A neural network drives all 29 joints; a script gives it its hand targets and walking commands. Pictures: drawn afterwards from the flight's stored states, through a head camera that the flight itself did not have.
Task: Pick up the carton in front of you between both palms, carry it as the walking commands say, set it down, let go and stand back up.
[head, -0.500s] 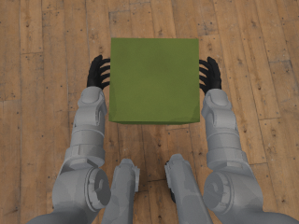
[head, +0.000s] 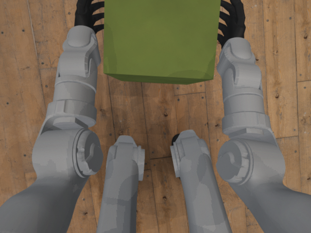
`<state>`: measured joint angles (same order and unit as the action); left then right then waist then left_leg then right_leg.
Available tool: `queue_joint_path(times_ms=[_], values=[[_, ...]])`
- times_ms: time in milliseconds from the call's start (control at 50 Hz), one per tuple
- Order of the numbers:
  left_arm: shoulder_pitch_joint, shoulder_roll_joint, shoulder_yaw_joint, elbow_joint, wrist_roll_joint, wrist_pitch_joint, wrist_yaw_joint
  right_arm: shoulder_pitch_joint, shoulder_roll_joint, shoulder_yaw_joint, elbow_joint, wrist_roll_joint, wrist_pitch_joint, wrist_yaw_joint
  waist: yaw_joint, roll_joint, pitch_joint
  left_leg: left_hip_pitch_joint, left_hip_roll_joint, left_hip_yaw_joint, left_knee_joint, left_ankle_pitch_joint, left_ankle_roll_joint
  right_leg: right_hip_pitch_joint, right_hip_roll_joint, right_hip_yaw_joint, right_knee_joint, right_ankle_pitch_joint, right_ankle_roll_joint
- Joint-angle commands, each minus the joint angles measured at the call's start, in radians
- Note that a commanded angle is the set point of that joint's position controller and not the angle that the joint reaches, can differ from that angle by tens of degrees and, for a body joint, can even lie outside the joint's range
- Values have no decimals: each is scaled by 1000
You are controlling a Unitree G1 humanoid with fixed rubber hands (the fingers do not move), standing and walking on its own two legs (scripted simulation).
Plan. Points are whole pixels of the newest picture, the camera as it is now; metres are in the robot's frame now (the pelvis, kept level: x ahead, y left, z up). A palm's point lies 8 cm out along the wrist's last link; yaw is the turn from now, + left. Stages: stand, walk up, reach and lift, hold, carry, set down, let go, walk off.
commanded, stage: set down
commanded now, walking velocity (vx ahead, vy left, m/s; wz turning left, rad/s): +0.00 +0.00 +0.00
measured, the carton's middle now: (158, 39) +0.54 -0.03 -0.21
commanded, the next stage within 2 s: none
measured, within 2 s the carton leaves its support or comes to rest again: rests again in 0.68 s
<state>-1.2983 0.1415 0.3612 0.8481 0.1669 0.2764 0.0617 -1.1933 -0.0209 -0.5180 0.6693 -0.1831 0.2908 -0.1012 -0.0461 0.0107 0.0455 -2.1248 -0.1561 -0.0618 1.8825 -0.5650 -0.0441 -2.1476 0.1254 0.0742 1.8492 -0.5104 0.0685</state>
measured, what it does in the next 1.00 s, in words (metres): lowers itself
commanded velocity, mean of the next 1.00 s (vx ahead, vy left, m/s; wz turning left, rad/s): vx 0.00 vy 0.00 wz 0.00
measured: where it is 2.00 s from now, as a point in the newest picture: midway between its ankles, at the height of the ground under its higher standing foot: (155, 172)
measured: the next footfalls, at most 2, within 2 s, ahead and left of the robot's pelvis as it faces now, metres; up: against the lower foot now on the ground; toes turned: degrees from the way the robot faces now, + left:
none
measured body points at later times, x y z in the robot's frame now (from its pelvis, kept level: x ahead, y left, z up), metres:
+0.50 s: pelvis +0.01 +0.00 -0.07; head +0.38 +0.00 +0.18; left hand +0.59 +0.12 -0.24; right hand +0.55 -0.18 -0.24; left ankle +0.09 +0.11 -0.43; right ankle +0.11 -0.12 -0.43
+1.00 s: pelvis +0.00 +0.00 -0.09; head +0.37 +0.00 +0.16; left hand +0.58 +0.12 -0.26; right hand +0.53 -0.18 -0.26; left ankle +0.09 +0.11 -0.43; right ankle +0.11 -0.12 -0.43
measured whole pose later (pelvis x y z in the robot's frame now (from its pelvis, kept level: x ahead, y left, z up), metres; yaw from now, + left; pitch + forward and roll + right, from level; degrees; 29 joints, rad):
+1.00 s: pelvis +0.00 +0.00 -0.09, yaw -1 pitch +34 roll -2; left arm -1.57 0.31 0.21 1.13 0.04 0.20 0.05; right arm -1.41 -0.18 -0.45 0.92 -0.06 0.21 -0.05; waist -0.06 0.01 0.43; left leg -2.18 -0.14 -0.03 2.25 -0.65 -0.01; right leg -2.19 0.09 0.02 2.20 -0.60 0.06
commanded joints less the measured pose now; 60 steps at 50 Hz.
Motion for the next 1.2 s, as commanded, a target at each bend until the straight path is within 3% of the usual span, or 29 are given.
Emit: queue_joint_path(times_ms=[0,280,400,560,740,920,1180], values=[[-595,-894,-414,-18,-130,-30,-212,-699,815,501,3,136,-26,229,-22,36,-1150,533,-17,116,-119,288,10,655,24,-155,-61,322,-12],[-770,-817,-535,-49,-261,-62,-187,-877,713,567,-32,264,-59,238,-57,69,-1192,583,3,104,76,400,16,594,-1,-171,128,404,-16],[-728,-840,-548,-32,-283,-79,-185,-837,734,596,-16,297,-74,239,-46,64,-1123,557,-2,96,122,499,23,601,6,-156,178,506,-23],[-684,-810,-469,67,-242,-94,-209,-800,708,519,68,250,-85,254,-47,46,-899,379,-2,87,135,374,37,528,1,-141,200,423,-35],[-765,-718,-459,93,-268,-113,-206,-861,618,491,82,250,-106,244,-59,53,-780,357,3,74,157,287,47,482,-9,-138,216,327,-48],[-692,-657,-361,212,-198,-94,-230,-786,587,396,194,194,-89,269,-41,44,-522,270,12,60,159,168,63,384,-11,-127,215,192,-61],[-572,-553,-271,299,-97,-58,-253,-665,478,270,298,122,-65,286,-29,61,-309,243,27,36,159,95,73,272,-15,-120,220,88,-75]])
